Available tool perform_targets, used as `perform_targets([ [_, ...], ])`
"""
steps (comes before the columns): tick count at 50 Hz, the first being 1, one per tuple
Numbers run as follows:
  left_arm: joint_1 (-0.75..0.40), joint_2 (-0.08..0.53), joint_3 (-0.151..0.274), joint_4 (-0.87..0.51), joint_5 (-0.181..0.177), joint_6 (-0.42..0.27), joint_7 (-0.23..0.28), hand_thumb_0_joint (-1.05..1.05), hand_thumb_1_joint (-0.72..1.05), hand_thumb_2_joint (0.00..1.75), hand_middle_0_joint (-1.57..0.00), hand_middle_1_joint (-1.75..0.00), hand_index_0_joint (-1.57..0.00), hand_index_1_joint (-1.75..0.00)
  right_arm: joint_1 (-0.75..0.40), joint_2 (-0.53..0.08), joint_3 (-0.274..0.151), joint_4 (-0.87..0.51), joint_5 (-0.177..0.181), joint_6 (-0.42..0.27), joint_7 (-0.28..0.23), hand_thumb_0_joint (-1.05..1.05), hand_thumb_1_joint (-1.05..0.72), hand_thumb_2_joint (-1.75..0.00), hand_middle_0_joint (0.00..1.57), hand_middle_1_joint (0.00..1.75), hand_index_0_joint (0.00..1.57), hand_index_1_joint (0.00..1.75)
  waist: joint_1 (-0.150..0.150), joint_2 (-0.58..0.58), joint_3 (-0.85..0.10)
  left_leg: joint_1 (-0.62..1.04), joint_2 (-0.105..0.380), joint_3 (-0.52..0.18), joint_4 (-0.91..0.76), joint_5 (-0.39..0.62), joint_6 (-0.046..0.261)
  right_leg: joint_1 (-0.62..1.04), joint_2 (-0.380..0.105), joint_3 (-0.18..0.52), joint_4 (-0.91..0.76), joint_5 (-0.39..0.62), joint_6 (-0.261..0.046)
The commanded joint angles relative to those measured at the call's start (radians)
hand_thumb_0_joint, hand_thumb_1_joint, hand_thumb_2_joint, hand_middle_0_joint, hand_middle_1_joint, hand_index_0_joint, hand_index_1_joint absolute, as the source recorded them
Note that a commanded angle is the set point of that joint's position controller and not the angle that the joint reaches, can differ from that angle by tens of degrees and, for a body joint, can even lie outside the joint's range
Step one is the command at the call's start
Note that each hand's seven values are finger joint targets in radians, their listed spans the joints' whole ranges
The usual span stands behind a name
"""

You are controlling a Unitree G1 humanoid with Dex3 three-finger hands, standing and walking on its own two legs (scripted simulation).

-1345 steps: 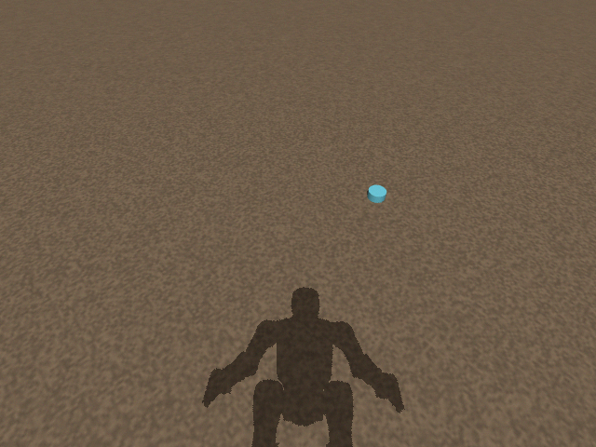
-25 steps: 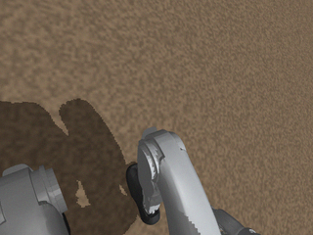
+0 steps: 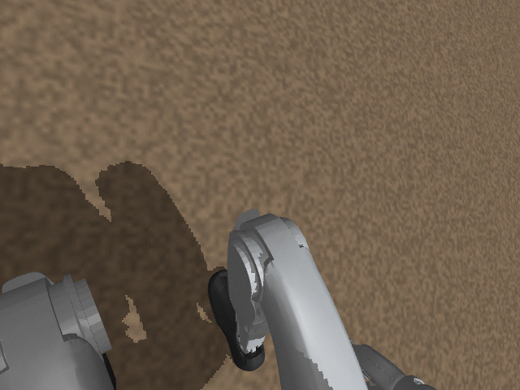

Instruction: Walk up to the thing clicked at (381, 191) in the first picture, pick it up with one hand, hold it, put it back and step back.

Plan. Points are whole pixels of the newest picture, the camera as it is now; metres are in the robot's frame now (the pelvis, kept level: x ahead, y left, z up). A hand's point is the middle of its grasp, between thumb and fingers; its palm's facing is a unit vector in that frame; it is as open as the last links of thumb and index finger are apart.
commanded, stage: open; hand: left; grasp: from above
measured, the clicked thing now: out of the picture +0.42 +0.33 -0.27
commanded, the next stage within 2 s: withdraw in 0.16 s
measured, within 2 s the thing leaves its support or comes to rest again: rests again in 0.60 s
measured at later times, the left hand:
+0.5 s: hand out of the picture +0.43 +0.33 -0.23, palm faces -0.35 -0.15 -0.93, open 14.1 cm
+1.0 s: hand out of the picture +0.39 +0.33 -0.09, palm faces -0.52 -0.15 -0.84, open 14.0 cm
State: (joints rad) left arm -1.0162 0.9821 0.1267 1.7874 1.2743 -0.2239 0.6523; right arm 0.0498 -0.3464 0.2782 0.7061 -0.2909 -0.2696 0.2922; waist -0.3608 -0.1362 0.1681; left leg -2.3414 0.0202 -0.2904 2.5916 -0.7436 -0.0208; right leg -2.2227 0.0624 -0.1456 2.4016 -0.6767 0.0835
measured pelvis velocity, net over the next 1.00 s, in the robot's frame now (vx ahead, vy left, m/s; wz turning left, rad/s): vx -0.02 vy -0.01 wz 0.13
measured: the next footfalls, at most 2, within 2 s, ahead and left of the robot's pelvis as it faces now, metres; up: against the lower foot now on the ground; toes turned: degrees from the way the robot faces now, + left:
none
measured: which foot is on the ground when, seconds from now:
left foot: down 0.00-1.00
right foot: down 0.00-1.00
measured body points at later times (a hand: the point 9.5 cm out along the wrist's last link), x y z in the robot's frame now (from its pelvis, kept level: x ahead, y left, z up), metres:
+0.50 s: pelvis +0.00 +0.00 +0.00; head +0.25 +0.14 +0.35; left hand +0.45 +0.34 -0.18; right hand +0.07 -0.25 -0.06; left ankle +0.06 +0.13 -0.26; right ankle +0.11 -0.13 -0.26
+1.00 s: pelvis -0.02 -0.01 +0.06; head +0.19 +0.08 +0.44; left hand +0.42 +0.34 -0.04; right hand +0.11 -0.28 -0.05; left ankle +0.06 +0.13 -0.26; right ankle +0.11 -0.13 -0.26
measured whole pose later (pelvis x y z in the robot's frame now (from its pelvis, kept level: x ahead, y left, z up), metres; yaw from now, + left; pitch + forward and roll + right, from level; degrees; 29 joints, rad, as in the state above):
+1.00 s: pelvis -0.02 -0.01 +0.06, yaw +7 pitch +31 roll -8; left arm -0.94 0.73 -0.01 1.37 1.16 -0.20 0.19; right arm 0.12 -0.32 0.09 0.67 -0.11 -0.03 0.16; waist -0.21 0.00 -0.04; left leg -2.24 0.02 -0.16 2.34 -0.65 -0.02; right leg -2.16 0.01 -0.06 2.25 -0.64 0.05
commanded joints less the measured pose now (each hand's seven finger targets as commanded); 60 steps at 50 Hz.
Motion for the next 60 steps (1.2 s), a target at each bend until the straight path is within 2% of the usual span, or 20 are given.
perform_targets([
  [1,-0.209,0.221,0.012,-0.091,-0.014,-0.020,0.040,0.00,-0.48,0.93,-0.06,-1.07,-0.08,-1.04,0.184,-0.340,-0.092,0.013,0.005,0.003,-0.010,0.00,-0.89,-0.90,0.20,0.30,0.20,0.30,-0.040,0.498,-0.637,0.465,0.026,0.124,-0.290,0.240,0.019,0.356,0.042,-0.137,-0.194,0.268,-0.097],
  [6,-0.230,0.198,-0.014,-0.089,-0.004,-0.030,0.040,0.00,-0.45,0.91,-0.06,-1.07,-0.09,-1.03,0.176,-0.329,-0.076,0.004,0.001,0.005,-0.008,0.00,-0.89,-0.90,0.20,0.30,0.20,0.30,-0.057,0.494,-0.618,0.460,0.027,0.121,-0.276,0.238,0.021,0.336,0.036,-0.144,-0.185,0.276,-0.091],
  [10,-0.235,0.229,0.003,-0.102,-0.002,-0.035,0.053,0.00,-0.46,0.92,-0.06,-1.06,-0.09,-1.03,0.179,-0.334,-0.073,0.001,0.000,0.003,-0.014,0.00,-0.89,-0.90,0.20,0.30,0.20,0.30,-0.053,0.490,-0.611,0.457,0.026,0.129,-0.276,0.231,0.023,0.345,0.039,-0.139,-0.199,0.268,-0.090],
  [13,-0.243,0.211,-0.013,-0.121,0.003,-0.032,0.064,0.00,-0.45,0.91,-0.06,-1.06,-0.09,-1.02,0.169,-0.335,-0.080,0.004,-0.004,0.004,-0.019,0.00,-0.89,-0.90,0.20,0.30,0.20,0.30,-0.043,0.522,-0.632,0.481,0.030,0.129,-0.288,0.239,0.015,0.347,0.043,-0.135,-0.195,0.271,-0.096],
  [14,-0.221,0.238,0.011,-0.099,0.009,-0.026,0.070,0.00,-0.49,0.96,-0.06,-1.02,-0.08,-1.00,0.175,-0.337,-0.076,0.009,-0.005,0.005,-0.018,0.00,-0.90,-0.90,0.20,0.30,0.20,0.30,-0.042,0.534,-0.643,0.496,0.031,0.121,-0.292,0.257,0.011,0.347,0.040,-0.144,-0.183,0.285,-0.097],
  [17,-0.246,0.221,-0.011,-0.127,0.007,-0.019,0.066,0.00,-0.50,0.97,-0.06,-1.01,-0.08,-1.00,0.157,-0.340,-0.087,0.004,-0.001,0.002,-0.016,0.00,-0.90,-0.90,0.20,0.30,0.20,0.30,-0.047,0.548,-0.620,0.491,0.033,0.121,-0.295,0.223,0.009,0.335,0.040,-0.141,-0.181,0.261,-0.098],
  [20,-0.265,0.285,0.040,-0.268,0.010,-0.002,0.063,0.00,-0.50,0.97,-0.07,-1.01,-0.08,-0.99,0.174,-0.336,-0.100,-0.009,0.008,-0.002,-0.010,0.00,-0.90,-0.90,0.20,0.30,0.20,0.30,-0.012,0.608,-0.713,0.540,0.030,0.133,-0.295,0.261,0.010,0.352,0.034,-0.130,-0.178,0.290,-0.101],
  [21,-0.260,0.300,0.071,-0.354,0.004,0.001,0.067,0.00,-0.51,0.97,-0.07,-1.00,-0.08,-0.99,0.172,-0.333,-0.115,-0.008,0.012,0.001,-0.009,0.00,-0.90,-0.90,0.20,0.30,0.20,0.30,0.025,0.672,-0.807,0.597,0.031,0.133,-0.312,0.302,0.001,0.363,0.036,-0.126,-0.175,0.314,-0.108],
  [22,-0.239,0.228,0.036,-0.369,-0.006,0.010,0.058,0.00,-0.51,0.97,-0.07,-1.00,-0.08,-0.99,0.173,-0.312,-0.119,-0.002,0.018,-0.002,-0.004,0.00,-0.90,-0.90,0.20,0.30,0.20,0.30,0.026,0.700,-0.822,0.627,0.029,0.135,-0.315,0.325,-0.006,0.337,0.031,-0.129,-0.159,0.333,-0.110],
  [24,-0.189,0.209,0.048,-0.408,-0.025,0.028,0.044,0.00,-0.52,0.98,-0.07,-1.00,-0.07,-0.99,0.170,-0.307,-0.144,0.008,0.029,0.003,0.006,0.00,-0.90,-0.90,0.20,0.30,0.20,0.30,0.048,0.723,-0.825,0.606,0.026,0.148,-0.335,0.312,-0.006,0.323,0.033,-0.124,-0.170,0.323,-0.113],
  [27,-0.154,0.182,0.066,-0.534,-0.048,0.071,-0.010,0.00,-0.51,0.98,-0.07,-0.99,-0.07,-0.98,0.198,-0.286,-0.204,0.008,0.069,0.037,0.013,0.00,-0.90,-0.90,0.20,0.30,0.20,0.30,0.108,0.733,-0.923,0.597,0.015,0.175,-0.354,0.334,0.001,0.306,0.027,-0.098,-0.184,0.329,-0.120],
  [29,-0.120,0.077,0.012,-0.523,-0.078,0.109,-0.057,0.00,-0.52,0.99,-0.07,-0.99,-0.07,-0.98,0.208,-0.267,-0.225,0.018,0.090,0.063,0.018,0.00,-0.90,-0.90,0.20,0.30,0.20,0.30,0.105,0.670,-0.873,0.549,0.012,0.190,-0.366,0.315,0.011,0.279,0.027,-0.083,-0.215,0.314,-0.117],
  [31,-0.100,0.021,-0.021,-0.564,-0.104,0.141,-0.115,0.00,-0.52,0.99,-0.07,-1.00,-0.07,-1.00,0.223,-0.257,-0.254,0.019,0.126,0.088,0.014,0.00,-0.90,-0.90,0.20,0.30,0.20,0.30,0.129,0.620,-0.869,0.531,0.008,0.198,-0.403,0.285,0.019,0.269,0.026,-0.063,-0.247,0.283,-0.120],
  [36,-0.164,-0.140,-0.134,-0.610,-0.177,0.167,-0.310,0.00,-0.53,1.02,-0.07,-1.02,-0.07,-1.02,0.274,-0.245,-0.307,0.006,0.173,0.157,-0.016,0.00,-0.90,-0.90,0.20,0.30,0.20,0.30,0.082,0.436,-0.809,0.500,-0.002,0.176,-0.482,0.176,0.035,0.283,0.010,-0.039,-0.327,0.189,-0.120],
  [40,-0.191,-0.153,-0.171,-0.612,-0.194,0.134,-0.424,0.00,-0.54,1.03,-0.08,-1.02,-0.07,-1.04,0.285,-0.227,-0.308,-0.012,0.195,0.197,-0.069,0.00,-0.90,-0.90,0.20,0.30,0.20,0.30,0.080,0.295,-0.753,0.458,-0.016,0.189,-0.491,0.141,0.050,0.341,0.002,-0.009,-0.389,0.150,-0.119],
  [43,-0.161,-0.099,-0.151,-0.549,-0.179,0.093,-0.456,0.00,-0.54,1.03,-0.07,-1.03,-0.07,-1.04,0.275,-0.205,-0.290,-0.031,0.193,0.219,-0.110,0.00,-0.90,-0.90,0.20,0.30,0.20,0.30,0.092,0.192,-0.697,0.381,-0.028,0.226,-0.464,0.130,0.057,0.395,0.000,0.021,-0.429,0.095,-0.117],
  [46,-0.205,-0.015,-0.104,-0.539,-0.143,0.034,-0.447,0.00,-0.53,1.03,-0.07,-1.03,-0.07,-1.04,0.259,-0.190,-0.263,-0.045,0.184,0.233,-0.145,0.00,-0.90,-0.90,0.20,0.30,0.20,0.30,0.114,0.211,-0.709,0.364,-0.034,0.237,-0.455,0.124,0.055,0.401,-0.005,0.035,-0.422,0.059,-0.121],
  [51,-0.288,0.064,-0.066,-0.486,-0.054,-0.061,-0.362,0.00,-0.52,1.02,-0.07,-1.02,-0.07,-1.02,0.234,-0.179,-0.222,-0.052,0.163,0.245,-0.174,0.00,-0.89,-0.90,0.20,0.30,0.20,0.30,0.110,0.314,-0.752,0.405,-0.027,0.235,-0.438,0.109,0.048,0.334,-0.001,0.035,-0.366,0.045,-0.123],
  [53,-0.329,0.075,-0.060,-0.452,-0.021,-0.082,-0.313,0.00,-0.52,1.01,-0.07,-1.02,-0.07,-1.01,0.242,-0.189,-0.212,-0.051,0.149,0.247,-0.177,0.00,-0.89,-0.90,0.20,0.30,0.20,0.30,0.091,0.374,-0.764,0.435,-0.028,0.232,-0.428,0.126,0.043,0.298,-0.003,0.022,-0.342,0.068,-0.126],
  [60,-0.369,0.135,-0.018,-0.357,0.048,-0.080,-0.173,0.00,-0.52,1.00,-0.07,-1.02,-0.07,-1.01,0.277,-0.215,-0.203,-0.023,0.104,0.232,-0.183,0.00,-0.89,-0.90,0.20,0.30,0.20,0.30,0.073,0.523,-0.811,0.541,-0.021,0.219,-0.423,0.164,0.027,0.244,-0.008,-0.025,-0.273,0.131,-0.130],
])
